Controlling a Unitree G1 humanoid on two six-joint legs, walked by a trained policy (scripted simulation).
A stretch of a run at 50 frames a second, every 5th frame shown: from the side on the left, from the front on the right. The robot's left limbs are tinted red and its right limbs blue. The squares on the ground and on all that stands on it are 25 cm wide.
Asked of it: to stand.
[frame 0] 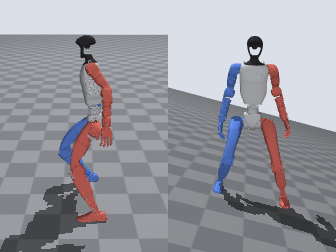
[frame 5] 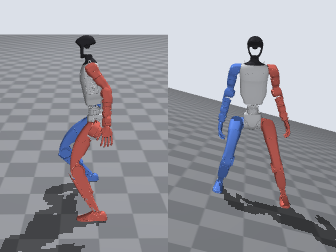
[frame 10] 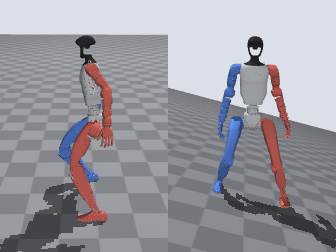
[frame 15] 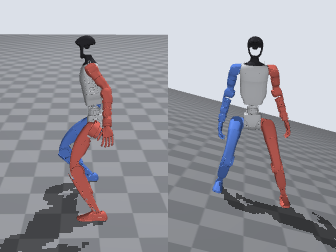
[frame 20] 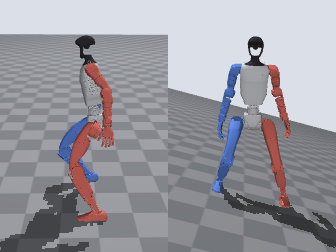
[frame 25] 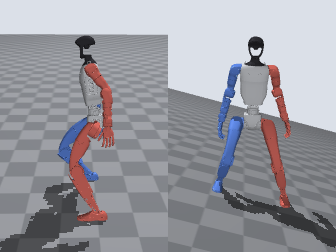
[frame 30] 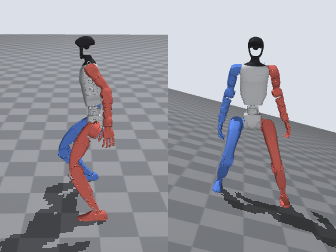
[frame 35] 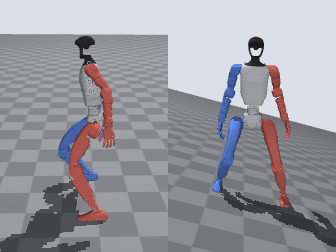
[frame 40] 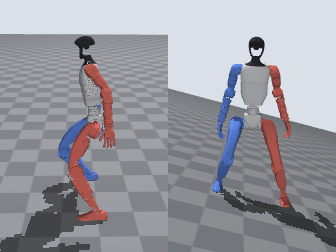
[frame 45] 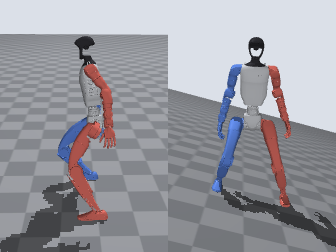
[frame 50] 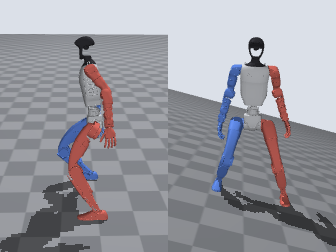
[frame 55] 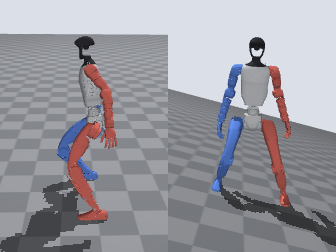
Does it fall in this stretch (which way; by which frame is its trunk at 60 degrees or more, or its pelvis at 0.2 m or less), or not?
no
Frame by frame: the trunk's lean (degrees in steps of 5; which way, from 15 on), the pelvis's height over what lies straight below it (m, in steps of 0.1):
0: 10, 0.7
5: 10, 0.7
10: 10, 0.7
15: 10, 0.7
20: 10, 0.7
25: 10, 0.7
30: 10, 0.7
35: 10, 0.7
40: 10, 0.7
45: 10, 0.6
50: 10, 0.6
55: 10, 0.6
